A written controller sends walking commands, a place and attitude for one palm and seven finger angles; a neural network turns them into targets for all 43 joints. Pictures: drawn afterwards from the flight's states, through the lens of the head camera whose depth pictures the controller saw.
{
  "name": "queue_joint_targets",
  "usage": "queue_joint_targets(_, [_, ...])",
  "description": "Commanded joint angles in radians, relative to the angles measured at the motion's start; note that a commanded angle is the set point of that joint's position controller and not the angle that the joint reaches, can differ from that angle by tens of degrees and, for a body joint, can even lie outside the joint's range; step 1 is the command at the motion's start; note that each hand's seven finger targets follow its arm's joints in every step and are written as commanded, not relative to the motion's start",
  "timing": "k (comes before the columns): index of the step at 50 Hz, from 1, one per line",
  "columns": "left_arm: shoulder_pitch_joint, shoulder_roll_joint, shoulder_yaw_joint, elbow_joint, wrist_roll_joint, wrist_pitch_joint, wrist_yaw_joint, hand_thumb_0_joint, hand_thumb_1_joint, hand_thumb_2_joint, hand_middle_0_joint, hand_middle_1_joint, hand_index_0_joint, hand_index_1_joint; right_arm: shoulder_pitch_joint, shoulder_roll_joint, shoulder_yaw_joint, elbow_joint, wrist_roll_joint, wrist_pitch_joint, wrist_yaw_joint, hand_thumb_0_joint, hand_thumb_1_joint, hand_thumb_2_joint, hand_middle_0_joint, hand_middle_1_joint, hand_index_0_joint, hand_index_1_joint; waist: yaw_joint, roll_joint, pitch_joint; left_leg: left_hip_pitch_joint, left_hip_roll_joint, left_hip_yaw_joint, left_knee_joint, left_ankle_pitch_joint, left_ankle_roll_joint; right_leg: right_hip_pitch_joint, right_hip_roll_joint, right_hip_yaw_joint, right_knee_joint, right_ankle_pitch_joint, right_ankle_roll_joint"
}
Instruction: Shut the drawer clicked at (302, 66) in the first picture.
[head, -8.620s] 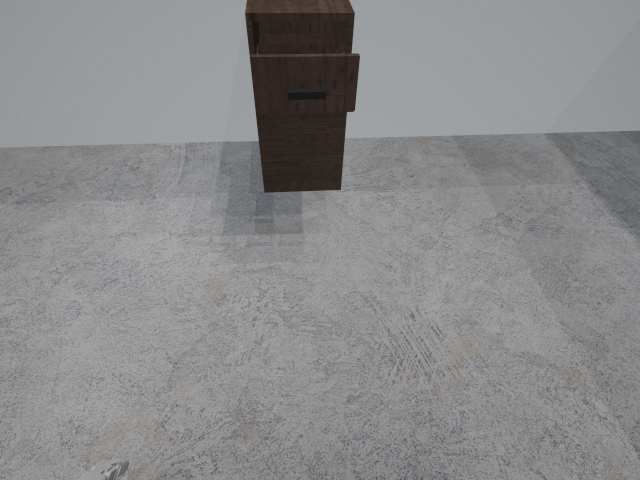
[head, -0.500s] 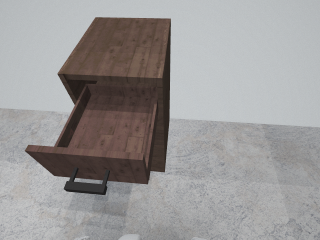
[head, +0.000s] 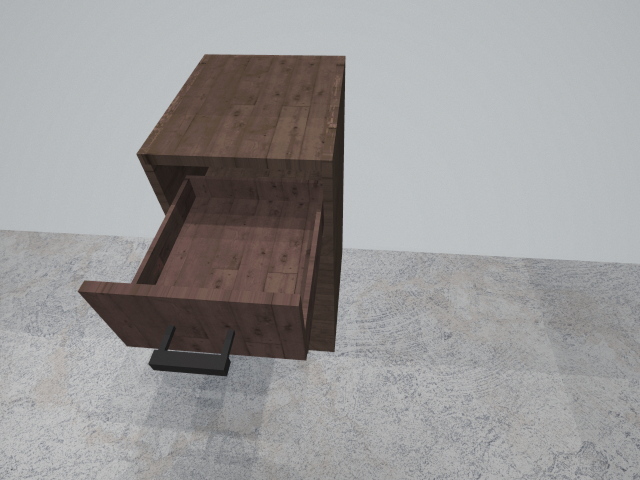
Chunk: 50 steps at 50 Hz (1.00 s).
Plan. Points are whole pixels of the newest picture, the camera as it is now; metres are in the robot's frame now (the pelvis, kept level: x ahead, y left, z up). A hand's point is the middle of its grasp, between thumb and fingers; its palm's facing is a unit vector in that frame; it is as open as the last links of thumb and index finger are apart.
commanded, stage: look again from close up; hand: left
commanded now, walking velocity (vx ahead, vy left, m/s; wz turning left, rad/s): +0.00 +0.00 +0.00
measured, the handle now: (195, 348) +0.32 +0.22 -0.08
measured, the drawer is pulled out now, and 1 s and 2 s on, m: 0.30 0.30 0.30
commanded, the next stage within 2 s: raise the hand and make a fist in 0.52 s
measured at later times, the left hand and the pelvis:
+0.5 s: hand out of the picture +0.00 +0.17 -0.17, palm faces +0.02 -0.98 -0.19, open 7.4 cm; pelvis -0.01 +0.00 +0.00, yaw -1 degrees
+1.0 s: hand out of the picture +0.12 +0.15 -0.04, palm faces -0.07 -1.00 +0.06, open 6.2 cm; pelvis -0.05 +0.01 -0.05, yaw +0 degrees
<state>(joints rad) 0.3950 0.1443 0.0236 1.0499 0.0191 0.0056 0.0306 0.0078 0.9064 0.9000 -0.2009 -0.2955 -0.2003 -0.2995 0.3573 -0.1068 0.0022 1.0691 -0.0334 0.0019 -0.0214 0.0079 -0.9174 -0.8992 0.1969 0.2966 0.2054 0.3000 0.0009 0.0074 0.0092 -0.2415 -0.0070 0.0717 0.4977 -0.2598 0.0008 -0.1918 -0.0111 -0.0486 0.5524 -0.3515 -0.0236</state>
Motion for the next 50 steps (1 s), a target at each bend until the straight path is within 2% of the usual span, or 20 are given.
queue_joint_targets(1, [0.160, 0.110, -0.007, 0.039, 0.016, -0.062, 0.049, 0.000, 0.900, 0.900, -0.200, -0.300, -0.200, -0.300, -0.156, -0.123, -0.020, -0.111, 0.026, -0.041, 0.001, 0.000, -0.900, -0.900, 0.200, 0.300, 0.200, 0.300, 0.058, -0.245, 0.114, -0.130, 0.025, -0.044, 0.211, -0.092, -0.006, 0.010, -0.174, 0.260, -0.189, 1.011, -0.010])
queue_joint_targets(2, [0.090, 0.121, -0.021, 0.000, 0.002, -0.078, 0.038, 0.000, 0.900, 0.900, -0.200, -0.300, -0.200, -0.300, -0.078, -0.093, -0.022, -0.125, 0.019, -0.021, 0.017, 0.000, -0.900, -0.900, 0.200, 0.300, 0.200, 0.300, -0.017, -0.182, 0.036, -0.152, 0.045, -0.051, 0.295, -0.111, 0.019, 0.050, -0.184, 0.169, -0.195, 0.800, -0.030])
queue_joint_targets(4, [0.069, 0.109, -0.008, -0.008, 0.004, -0.093, 0.034, 0.000, 0.900, 0.900, -0.200, -0.300, -0.200, -0.300, -0.059, -0.085, -0.018, -0.096, 0.019, -0.009, 0.024, 0.000, -0.900, -0.900, 0.200, 0.300, 0.200, 0.300, -0.015, -0.128, -0.047, -0.180, 0.043, -0.039, 0.385, -0.129, 0.025, 0.124, -0.214, 0.244, -0.203, 0.774, -0.092])
queue_joint_targets(7, [0.038, 0.114, -0.003, -0.037, 0.010, -0.083, 0.036, 0.000, 0.900, 0.900, -0.200, -0.300, -0.200, -0.300, -0.079, -0.070, -0.017, -0.105, 0.024, -0.012, 0.016, 0.000, -0.900, -0.900, 0.200, 0.300, 0.200, 0.300, -0.015, -0.080, -0.050, -0.155, 0.050, -0.039, 0.317, -0.183, 0.022, 0.107, -0.223, 0.218, -0.184, 0.736, -0.163])
queue_joint_targets(11, [-0.002, 0.104, -0.014, -0.035, 0.001, -0.057, 0.031, 0.000, 0.900, 0.900, -0.200, -0.300, -0.200, -0.300, -0.004, -0.065, -0.010, -0.047, 0.026, -0.012, 0.005, 0.000, -0.900, -0.900, 0.200, 0.300, 0.200, 0.300, -0.036, -0.102, 0.025, 0.044, 0.024, -0.009, 0.045, -0.051, 0.016, -0.061, -0.136, 0.166, -0.187, 0.341, -0.102])
queue_joint_targets(14, [0.006, 0.070, -0.020, -0.033, -0.002, -0.043, 0.026, 0.000, 0.900, 0.900, -0.200, -0.300, -0.200, -0.300, 0.014, -0.116, -0.014, -0.024, 0.021, -0.022, -0.002, 0.000, -0.900, -0.900, 0.200, 0.300, 0.200, 0.300, -0.020, 0.027, 0.077, 0.064, 0.115, -0.102, -0.049, 0.059, 0.054, -0.119, -0.071, 0.142, -0.167, 0.144, -0.041])
queue_joint_targets(19, [0.010, 0.097, -0.018, -0.025, -0.002, -0.035, 0.022, 0.000, 0.900, 0.900, -0.200, -0.300, -0.200, -0.300, -0.039, -0.119, 0.000, -0.024, 0.021, -0.018, -0.009, 0.000, -0.900, -0.900, 0.200, 0.300, 0.200, 0.300, 0.005, 0.062, 0.144, -0.038, 0.109, -0.114, -0.064, 0.047, 0.056, -0.053, -0.069, 0.145, -0.196, 0.159, -0.032])
queue_joint_targets(30, [-0.003, 0.110, -0.022, -0.030, -0.008, -0.034, 0.016, 0.000, 0.900, 0.900, -0.200, -0.300, -0.200, -0.300, -0.027, -0.155, 0.007, -0.003, 0.021, -0.031, -0.010, 0.000, -0.900, -0.900, 0.200, 0.300, 0.200, 0.300, 0.006, -0.022, 0.022, 0.049, 0.114, -0.121, -0.091, 0.172, 0.058, 0.038, -0.081, 0.121, -0.172, 0.274, -0.030])
queue_joint_targets(31, [0.053, 0.125, -0.016, 0.008, 0.003, -0.053, 0.055, 0.000, 0.900, 0.900, -0.200, -0.300, -0.200, -0.300, -0.131, -0.169, -0.001, -0.074, 0.031, -0.035, -0.010, 0.000, -0.900, -0.900, 0.200, 0.300, 0.200, 0.300, 0.036, -0.018, 0.127, -0.052, 0.103, -0.067, 0.115, 0.205, 0.018, -0.035, -0.158, 0.205, -0.180, 0.776, 0.033])
queue_joint_targets(32, [-0.645, 0.334, 0.088, -1.570, -0.222, -0.251, 0.040, 0.000, 0.900, 0.900, -0.220, -0.322, -0.220, -0.322, -0.087, -0.335, -0.040, -0.417, 0.085, -0.193, -0.044, 0.000, -0.900, -0.900, 0.200, 0.300, 0.200, 0.300, -0.102, 0.212, -0.410, 0.248, 0.019, -0.097, -0.056, 0.420, 0.039, 0.057, -0.061, 0.091, -0.079, 0.637, -0.015])
queue_joint_targets(33, [-0.233, 0.299, 0.112, -1.336, -0.128, -0.188, 0.075, 0.000, 0.900, 0.900, -0.240, -0.343, -0.240, -0.343, -0.161, -0.238, 0.001, -0.342, 0.062, -0.288, -0.075, 0.000, -0.900, -0.900, 0.200, 0.300, 0.200, 0.300, 0.007, 0.399, -0.413, 0.396, 0.064, -0.102, -0.079, 0.647, 0.028, -0.004, 0.008, 0.056, 0.000, 0.368, -0.041])
queue_joint_targets(34, [-0.180, 0.208, 0.043, -1.271, -0.145, -0.135, 0.123, 0.000, 0.900, 0.900, -0.260, -0.365, -0.260, -0.365, -0.144, -0.245, -0.022, -0.283, 0.064, -0.321, -0.075, 0.000, -0.900, -0.900, 0.200, 0.300, 0.200, 0.300, -0.038, 0.320, -0.356, 0.310, 0.079, -0.121, -0.068, 0.662, -0.023, -0.086, 0.013, -0.009, 0.032, 0.171, -0.020])
queue_joint_targets(35, [0.146, -0.047, -0.090, -0.952, -0.147, -0.030, 0.102, 0.000, 0.900, 0.900, -0.280, -0.387, -0.280, -0.387, -0.109, -0.195, -0.023, -0.251, 0.075, -0.319, -0.057, 0.000, -0.900, -0.900, 0.200, 0.300, 0.200, 0.300, -0.047, 0.175, -0.198, 0.254, 0.090, -0.136, -0.074, 0.650, -0.009, -0.201, 0.009, -0.027, 0.056, 0.106, -0.005])
queue_joint_targets(36, [-0.020, -0.023, -0.070, -1.130, -0.189, -0.056, 0.077, 0.000, 0.900, 0.900, -0.300, -0.408, -0.300, -0.408, -0.116, -0.242, -0.041, -0.323, 0.071, -0.317, -0.044, 0.000, -0.900, -0.900, 0.200, 0.300, 0.200, 0.300, -0.048, 0.068, -0.113, 0.158, 0.092, -0.176, -0.053, 0.608, -0.014, -0.220, 0.002, -0.041, 0.050, 0.103, 0.005])
queue_joint_targets(37, [-0.019, 0.010, -0.044, -1.119, -0.168, -0.095, 0.053, 0.000, 0.900, 0.900, -0.320, -0.430, -0.320, -0.430, -0.122, -0.258, -0.064, -0.351, 0.055, -0.321, -0.040, 0.000, -0.900, -0.900, 0.200, 0.300, 0.200, 0.300, -0.072, -0.050, -0.085, 0.106, 0.082, -0.175, 0.006, 0.500, -0.009, -0.278, 0.013, -0.050, 0.022, 0.094, 0.005])
queue_joint_targets(39, [0.255, -0.024, 0.001, -0.950, -0.171, -0.176, -0.019, 0.000, 0.900, 0.900, -0.360, -0.473, -0.360, -0.473, -0.159, -0.262, -0.087, -0.419, 0.045, -0.321, -0.023, 0.000, -0.900, -0.900, 0.200, 0.300, 0.200, 0.300, -0.002, -0.177, -0.057, -0.054, 0.050, -0.146, 0.092, 0.357, -0.006, -0.290, 0.017, -0.066, 0.019, 0.151, -0.005])
queue_joint_targets(42, [0.424, -0.058, 0.003, -0.934, -0.210, -0.356, -0.179, 0.000, 0.900, 0.900, -0.420, -0.538, -0.420, -0.538, -0.220, -0.260, -0.103, -0.521, 0.038, -0.297, 0.014, 0.000, -0.900, -0.900, 0.200, 0.300, 0.200, 0.300, 0.045, -0.357, -0.139, -0.253, 0.022, -0.105, 0.222, 0.282, -0.006, -0.322, 0.025, -0.067, 0.179, 0.295, 0.002])
queue_joint_targets(43, [0.438, -0.045, 0.011, -0.949, -0.221, -0.420, -0.236, 0.000, 0.900, 0.900, -0.440, -0.560, -0.440, -0.560, -0.246, -0.261, -0.108, -0.553, 0.037, -0.296, 0.026, 0.000, -0.900, -0.900, 0.200, 0.300, 0.200, 0.300, 0.054, -0.337, -0.148, -0.312, 0.012, -0.087, 0.254, 0.230, -0.010, -0.342, 0.021, -0.056, 0.220, 0.303, 0.002])
queue_joint_targets(46, [0.376, 0.093, 0.146, -0.973, -0.239, -0.562, -0.343, 0.000, 0.900, 0.900, -0.500, -0.625, -0.500, -0.625, -0.289, -0.264, -0.120, -0.626, 0.040, -0.273, 0.051, 0.000, -0.900, -0.900, 0.200, 0.300, 0.200, 0.300, 0.064, -0.074, -0.194, -0.370, -0.007, -0.060, 0.349, 0.152, -0.021, -0.412, 0.010, -0.028, 0.327, 0.244, -0.024])
queue_joint_targets(50, [0.122, 0.154, 0.184, -1.260, -0.243, -0.617, -0.288, 0.000, 0.900, 0.900, -0.580, -0.712, -0.580, -0.712, -0.300, -0.237, -0.101, -0.715, 0.036, -0.240, 0.030, 0.000, -0.900, -0.900, 0.200, 0.300, 0.200, 0.300, 0.058, 0.121, -0.304, -0.464, -0.004, -0.070, 0.426, -0.027, 0.002, -0.543, 0.019, 0.013, 0.418, 0.017, -0.031])
